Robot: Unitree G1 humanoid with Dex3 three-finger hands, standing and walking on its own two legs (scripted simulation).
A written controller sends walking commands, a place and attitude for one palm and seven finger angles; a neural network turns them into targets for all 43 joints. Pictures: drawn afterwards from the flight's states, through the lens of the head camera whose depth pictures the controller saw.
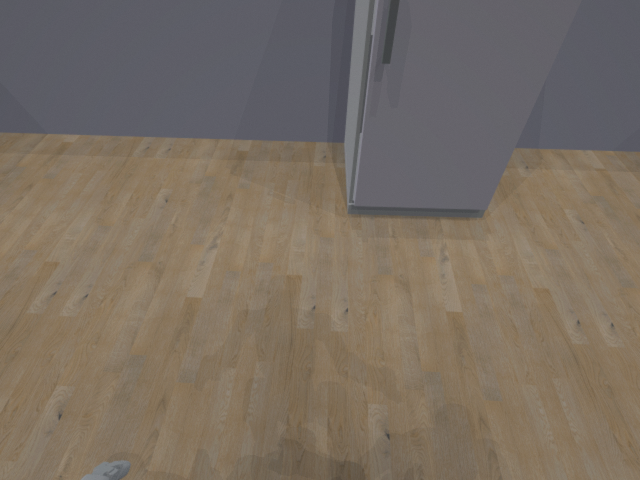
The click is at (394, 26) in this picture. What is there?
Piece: fridge door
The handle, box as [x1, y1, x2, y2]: [381, 0, 399, 63]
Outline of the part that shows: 399,0 389,0 381,59 382,63 389,63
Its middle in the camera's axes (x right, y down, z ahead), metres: +0.21 -0.67 +1.14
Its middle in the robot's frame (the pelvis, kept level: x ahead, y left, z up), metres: +1.32 -0.14 +0.12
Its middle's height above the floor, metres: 0.89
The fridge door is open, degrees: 0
